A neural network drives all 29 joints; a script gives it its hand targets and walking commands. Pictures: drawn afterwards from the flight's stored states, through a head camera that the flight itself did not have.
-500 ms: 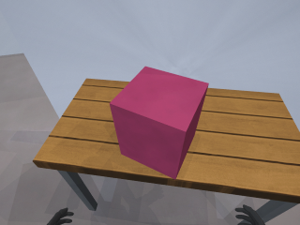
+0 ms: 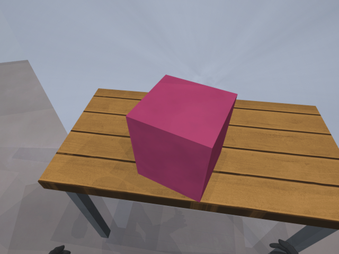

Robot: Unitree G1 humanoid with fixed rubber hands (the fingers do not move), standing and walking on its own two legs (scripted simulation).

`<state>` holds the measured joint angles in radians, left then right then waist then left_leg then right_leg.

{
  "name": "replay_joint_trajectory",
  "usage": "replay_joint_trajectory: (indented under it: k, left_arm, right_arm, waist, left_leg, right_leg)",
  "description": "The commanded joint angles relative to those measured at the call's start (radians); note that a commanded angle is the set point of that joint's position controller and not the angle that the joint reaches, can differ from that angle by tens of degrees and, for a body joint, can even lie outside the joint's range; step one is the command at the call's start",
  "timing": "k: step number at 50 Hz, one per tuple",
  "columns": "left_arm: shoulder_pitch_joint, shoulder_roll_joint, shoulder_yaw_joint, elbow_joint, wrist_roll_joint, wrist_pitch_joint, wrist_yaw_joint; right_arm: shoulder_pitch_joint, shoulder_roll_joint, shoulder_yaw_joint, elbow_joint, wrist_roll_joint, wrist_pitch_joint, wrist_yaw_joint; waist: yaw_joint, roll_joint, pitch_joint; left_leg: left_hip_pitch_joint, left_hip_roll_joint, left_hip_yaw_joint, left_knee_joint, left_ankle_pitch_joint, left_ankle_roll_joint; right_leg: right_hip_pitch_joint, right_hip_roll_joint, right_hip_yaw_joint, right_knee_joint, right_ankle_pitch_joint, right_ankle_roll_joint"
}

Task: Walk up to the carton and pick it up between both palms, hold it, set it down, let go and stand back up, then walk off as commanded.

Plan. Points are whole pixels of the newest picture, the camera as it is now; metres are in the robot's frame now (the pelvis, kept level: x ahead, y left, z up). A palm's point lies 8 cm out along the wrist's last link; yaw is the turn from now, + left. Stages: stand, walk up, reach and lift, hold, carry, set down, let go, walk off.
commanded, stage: walk up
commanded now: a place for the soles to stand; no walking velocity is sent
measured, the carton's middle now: (182, 138) +0.45 +0.00 +0.03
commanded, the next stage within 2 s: reach and lift in 0.22 s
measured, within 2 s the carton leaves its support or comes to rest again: neither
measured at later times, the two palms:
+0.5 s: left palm (72, 248) +0.18 +0.25 -0.06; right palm out of the picture +0.13 -0.27 -0.06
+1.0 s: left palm (47, 244) +0.17 +0.29 -0.02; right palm out of the picture +0.12 -0.22 -0.02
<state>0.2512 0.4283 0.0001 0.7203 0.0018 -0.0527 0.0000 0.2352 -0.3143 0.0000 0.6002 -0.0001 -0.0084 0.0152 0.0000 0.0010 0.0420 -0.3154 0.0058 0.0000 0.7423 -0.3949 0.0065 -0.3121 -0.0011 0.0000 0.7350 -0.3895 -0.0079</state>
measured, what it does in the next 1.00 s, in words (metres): stands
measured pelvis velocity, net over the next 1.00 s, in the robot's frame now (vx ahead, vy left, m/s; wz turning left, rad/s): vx -0.03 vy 0.02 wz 0.00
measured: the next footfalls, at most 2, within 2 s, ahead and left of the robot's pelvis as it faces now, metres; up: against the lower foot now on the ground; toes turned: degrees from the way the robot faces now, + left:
none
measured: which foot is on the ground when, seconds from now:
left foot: down 0.00-1.00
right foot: down 0.00-1.00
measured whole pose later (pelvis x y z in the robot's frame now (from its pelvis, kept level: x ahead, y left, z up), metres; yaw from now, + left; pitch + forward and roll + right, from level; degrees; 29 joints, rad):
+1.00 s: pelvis -0.03 +0.02 +0.02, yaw +0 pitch -1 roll -2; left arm 0.15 0.41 0.03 0.36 -0.09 0.11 -0.07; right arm 0.30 -0.14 -0.08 0.54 0.00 -0.31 -0.13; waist 0.00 -0.03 0.06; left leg -0.29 0.01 0.00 0.53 -0.23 0.02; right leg -0.24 0.00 0.00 0.44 -0.19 0.01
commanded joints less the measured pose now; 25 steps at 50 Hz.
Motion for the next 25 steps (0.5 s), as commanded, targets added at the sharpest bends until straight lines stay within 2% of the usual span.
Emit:
replay_joint_trajectory:
  k: [1, 2, 3, 4, 5, 6, 7, 8, 9, 10, 11, 12, 13, 14, 15, 19, 22, 24, 25]
  left_arm:
    - [0.039, 0.131, 0.066, -0.051, 0.002, -0.034, 0.022]
    - [0.069, 0.131, 0.065, -0.044, 0.002, -0.040, 0.022]
    - [0.089, 0.146, 0.072, -0.039, 0.005, -0.047, 0.020]
    - [0.105, 0.173, 0.083, -0.036, 0.011, -0.052, 0.023]
    - [0.135, 0.223, 0.096, -0.028, 0.017, -0.053, 0.026]
    - [0.178, 0.275, 0.111, -0.019, 0.017, -0.054, 0.030]
    - [0.176, 0.286, 0.111, -0.023, 0.012, -0.051, 0.034]
    - [0.153, 0.292, 0.107, -0.027, 0.016, -0.049, 0.037]
    - [0.118, 0.286, 0.104, -0.037, 0.019, -0.047, 0.040]
    - [0.060, 0.265, 0.092, -0.040, 0.018, -0.044, 0.036]
    - [-0.001, 0.215, 0.084, -0.066, 0.012, -0.039, 0.034]
    - [-0.352, 0.088, 0.046, -0.285, -0.069, 0.075, 0.013]
    - [-0.297, 0.070, 0.041, -0.328, -0.065, 0.164, 0.033]
    - [-0.282, 0.064, 0.035, -0.370, -0.044, 0.199, 0.041]
    - [-0.270, 0.061, 0.039, -0.378, -0.033, 0.223, 0.039]
    - [-0.185, 0.040, 0.085, -0.395, 0.025, 0.287, 0.019]
    - [-0.128, 0.048, 0.128, -0.392, 0.068, 0.293, -0.005]
    - [-0.106, 0.067, 0.160, -0.389, 0.093, 0.276, -0.013]
    - [-0.112, 0.078, 0.165, -0.389, 0.088, 0.266, -0.016]
  right_arm:
    - [0.014, -0.318, -0.130, -0.006, -0.041, -0.037, -0.002]
    - [-0.014, -0.312, -0.128, -0.018, -0.043, -0.033, 0.000]
    - [-0.028, -0.293, -0.124, -0.030, -0.041, -0.030, 0.000]
    - [-0.031, -0.276, -0.118, -0.032, -0.034, -0.027, -0.001]
    - [-0.047, -0.255, -0.113, -0.046, -0.028, -0.027, -0.004]
    - [-0.052, -0.238, -0.109, -0.053, -0.021, -0.022, -0.009]
    - [-0.035, -0.236, -0.106, -0.047, -0.021, -0.017, -0.013]
    - [-0.025, -0.239, -0.108, -0.042, -0.024, -0.015, -0.015]
    - [-0.006, -0.242, -0.113, -0.034, -0.026, -0.018, -0.014]
    - [0.029, -0.248, -0.114, -0.021, -0.026, -0.024, -0.013]
    - [0.096, -0.260, -0.124, 0.002, -0.038, -0.036, -0.012]
    - [-0.217, -0.030, -0.203, 0.273, -0.150, -0.253, -0.016]
    - [-0.191, -0.082, -0.220, 0.277, -0.159, -0.285, 0.010]
    - [-0.187, -0.106, -0.233, 0.266, -0.157, -0.310, 0.025]
    - [-0.175, -0.119, -0.252, 0.270, -0.143, -0.321, 0.026]
    - [-0.067, -0.132, -0.228, 0.281, -0.058, -0.335, 0.014]
    - [-0.019, -0.098, -0.178, 0.214, -0.002, -0.334, -0.016]
    - [-0.010, -0.088, -0.159, 0.156, 0.023, -0.339, -0.034]
    - [-0.016, -0.079, -0.148, 0.135, 0.026, -0.342, -0.041]
  waist:
    - [0.005, 0.182, -0.033]
    - [0.024, 0.206, -0.039]
    - [0.030, 0.182, -0.050]
    - [0.030, 0.152, -0.071]
    - [0.031, 0.059, -0.073]
    - [0.032, -0.002, -0.076]
    - [0.028, -0.025, -0.059]
    - [0.014, -0.042, -0.028]
    - [-0.010, -0.050, -0.010]
    - [-0.041, -0.057, 0.006]
    - [-0.077, 0.002, -0.005]
    - [-0.061, -0.143, 0.002]
    - [-0.052, -0.117, 0.008]
    - [-0.056, -0.088, 0.019]
    - [-0.060, -0.070, 0.008]
    - [-0.046, 0.016, -0.045]
    - [-0.020, 0.002, -0.070]
    - [0.009, 0.009, -0.100]
    - [0.017, -0.003, -0.101]
  left_leg:
    - [0.097, 0.235, -0.278, -0.248, 0.314, 0.231]
    - [0.102, 0.205, -0.212, -0.202, 0.372, 0.205]
    - [0.054, 0.161, -0.163, -0.143, 0.388, 0.166]
    - [-0.006, 0.125, -0.114, -0.081, 0.390, 0.124]
    - [-0.085, 0.069, -0.060, 0.032, 0.349, 0.080]
    - [-0.149, 0.020, -0.016, 0.134, 0.209, 0.040]
    - [-0.184, 0.016, -0.008, 0.161, -0.022, 0.032]
    - [-0.192, 0.013, -0.018, 0.149, -0.183, 0.038]
    - [-0.140, 0.025, -0.022, 0.080, -0.191, 0.046]
    - [-0.050, 0.032, -0.022, -0.025, -0.065, 0.062]
    - [0.084, 0.052, -0.082, -0.160, 0.088, 0.084]
    - [-0.054, 0.050, 0.026, -0.182, 0.141, -0.019]
    - [-0.031, 0.085, 0.007, -0.175, 0.068, 0.000]
    - [-0.002, 0.083, 0.006, -0.181, 0.040, 0.005]
    - [0.020, 0.082, 0.011, -0.182, 0.049, -0.002]
    - [0.161, 0.053, 0.036, -0.190, 0.280, -0.027]
    - [0.221, 0.014, 0.053, -0.233, 0.366, -0.023]
    - [0.243, -0.001, 0.061, -0.255, 0.418, -0.027]
    - [0.256, -0.004, 0.059, -0.261, 0.410, -0.023]
  right_leg:
    - [-0.106, 0.016, -0.031, 0.001, -0.036, -0.040]
    - [-0.065, -0.002, -0.028, -0.119, -0.012, -0.048]
    - [-0.005, -0.006, 0.012, -0.141, 0.105, -0.063]
    - [0.075, -0.038, 0.081, -0.146, 0.228, -0.088]
    - [0.120, -0.112, 0.213, -0.152, 0.344, -0.132]
    - [0.166, -0.227, 0.357, -0.186, 0.469, -0.204]
    - [0.170, -0.309, 0.442, -0.200, 0.575, -0.264]
    - [0.129, -0.345, 0.487, -0.219, 0.593, -0.301]
    - [0.065, -0.336, 0.450, -0.204, 0.574, -0.290]
    - [-0.011, -0.284, 0.363, -0.163, 0.518, -0.249]
    - [-0.126, -0.186, 0.248, -0.074, 0.453, -0.165]
    - [-0.053, 0.012, -0.054, -0.082, 0.161, -0.039]
    - [-0.070, 0.018, -0.050, -0.072, 0.070, -0.051]
    - [-0.073, 0.009, -0.054, -0.081, 0.034, -0.054]
    - [-0.093, 0.007, -0.069, -0.092, 0.050, -0.055]
    - [0.022, -0.006, -0.057, -0.178, 0.275, -0.046]
    - [0.157, 0.000, -0.013, -0.242, 0.399, -0.020]
    - [0.224, 0.004, 0.003, -0.279, 0.456, -0.008]
    - [0.218, 0.000, 0.010, -0.294, 0.440, -0.005]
